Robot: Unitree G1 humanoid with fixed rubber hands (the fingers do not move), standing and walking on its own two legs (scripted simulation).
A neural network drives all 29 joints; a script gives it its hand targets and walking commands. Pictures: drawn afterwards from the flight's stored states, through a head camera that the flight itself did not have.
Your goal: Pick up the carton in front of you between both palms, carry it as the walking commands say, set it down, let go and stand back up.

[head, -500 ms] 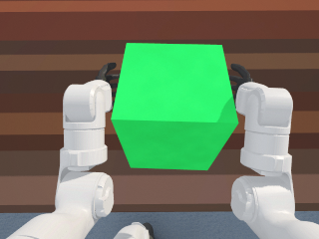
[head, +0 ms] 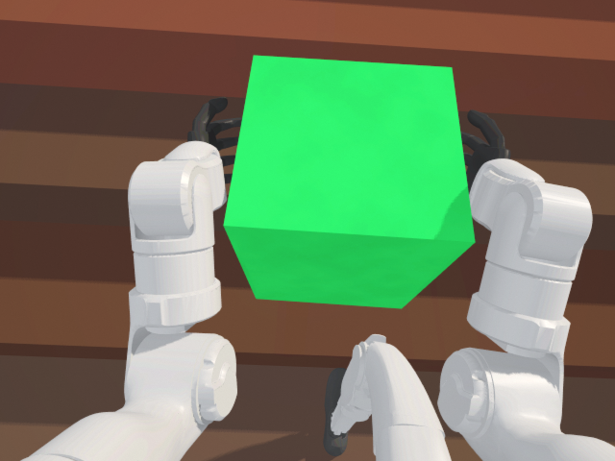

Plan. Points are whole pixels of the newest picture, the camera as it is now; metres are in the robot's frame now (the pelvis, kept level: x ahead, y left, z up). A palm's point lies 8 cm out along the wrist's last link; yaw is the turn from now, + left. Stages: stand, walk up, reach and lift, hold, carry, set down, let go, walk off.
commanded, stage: carry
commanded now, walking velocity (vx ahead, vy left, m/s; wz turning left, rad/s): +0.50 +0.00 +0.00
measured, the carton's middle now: (338, 201) +0.40 +0.01 +0.06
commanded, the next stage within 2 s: none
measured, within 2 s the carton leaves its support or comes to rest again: neither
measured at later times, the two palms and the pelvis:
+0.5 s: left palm out of the picture +0.73 +0.14 +0.42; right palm out of the picture +0.71 -0.16 +0.40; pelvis +0.34 +0.01 +0.21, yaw +2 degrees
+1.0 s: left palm out of the picture +1.00 +0.11 +0.54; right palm out of the picture +1.04 -0.18 +0.55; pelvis +0.64 -0.08 +0.38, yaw +0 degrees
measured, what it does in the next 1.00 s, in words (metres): climbs: left foot 0.18 m higher, then right foot 0.18 m higher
